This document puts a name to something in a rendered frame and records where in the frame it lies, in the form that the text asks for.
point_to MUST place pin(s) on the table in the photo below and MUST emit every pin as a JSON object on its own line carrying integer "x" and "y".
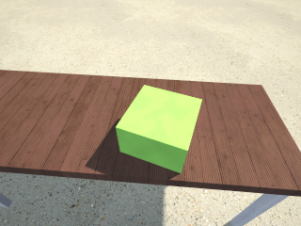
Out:
{"x": 64, "y": 125}

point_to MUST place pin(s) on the carton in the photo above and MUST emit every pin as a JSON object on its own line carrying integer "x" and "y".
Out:
{"x": 158, "y": 127}

